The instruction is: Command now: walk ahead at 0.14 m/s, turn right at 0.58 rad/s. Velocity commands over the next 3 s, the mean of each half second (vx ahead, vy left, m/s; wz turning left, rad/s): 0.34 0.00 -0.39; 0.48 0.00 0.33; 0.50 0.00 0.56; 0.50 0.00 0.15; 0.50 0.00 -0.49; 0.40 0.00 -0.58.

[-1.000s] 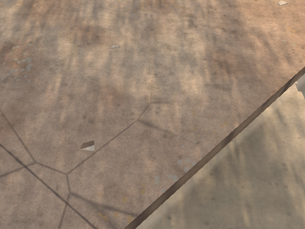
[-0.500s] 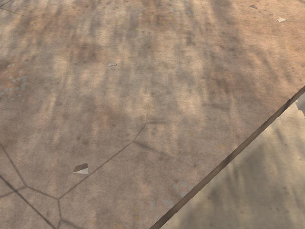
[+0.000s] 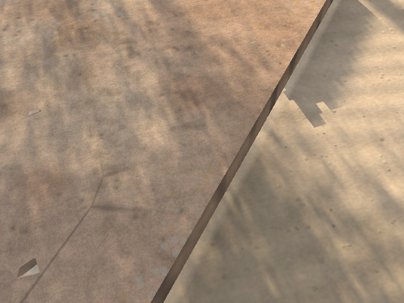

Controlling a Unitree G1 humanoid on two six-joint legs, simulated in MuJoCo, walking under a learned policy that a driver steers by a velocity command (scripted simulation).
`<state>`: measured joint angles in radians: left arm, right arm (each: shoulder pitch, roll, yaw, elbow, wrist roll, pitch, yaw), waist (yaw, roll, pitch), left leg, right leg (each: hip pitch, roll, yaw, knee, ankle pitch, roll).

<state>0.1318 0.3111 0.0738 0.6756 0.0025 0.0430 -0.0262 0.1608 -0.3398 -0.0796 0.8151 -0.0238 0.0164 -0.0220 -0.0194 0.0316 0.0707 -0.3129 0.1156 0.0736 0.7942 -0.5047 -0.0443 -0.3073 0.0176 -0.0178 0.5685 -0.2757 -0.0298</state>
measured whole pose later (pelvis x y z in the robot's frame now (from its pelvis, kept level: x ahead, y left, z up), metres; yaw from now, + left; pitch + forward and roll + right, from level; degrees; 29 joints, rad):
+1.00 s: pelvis +0.36 -0.06 +0.01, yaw +2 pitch +1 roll +0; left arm 0.26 0.25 0.03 0.69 0.04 -0.06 0.00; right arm 0.30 -0.29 -0.07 0.79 -0.03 0.00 0.03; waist -0.01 0.03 0.03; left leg -0.47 0.00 -0.01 1.17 -0.33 0.03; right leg -0.23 0.01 -0.11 0.42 -0.20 -0.05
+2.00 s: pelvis +0.99 +0.20 +0.11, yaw +24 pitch +3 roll -1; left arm 0.07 0.30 0.02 0.68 0.02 -0.11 -0.04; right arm 0.46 -0.32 -0.02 0.90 -0.08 -0.12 0.10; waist -0.02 -0.02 -0.03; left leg -0.04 -0.12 0.00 0.87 -0.40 -0.10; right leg -0.53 0.10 -0.04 0.60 -0.10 -0.10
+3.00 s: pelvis +1.50 +0.30 +0.13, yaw -13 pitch +4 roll +1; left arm 0.15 0.29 0.06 0.57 0.00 -0.01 -0.02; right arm 0.19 -0.32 -0.05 0.74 -0.01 -0.07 -0.02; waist -0.02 0.01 0.06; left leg -0.54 0.05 -0.03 1.21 -0.45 -0.06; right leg -0.45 0.07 0.04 0.52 -0.14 -0.07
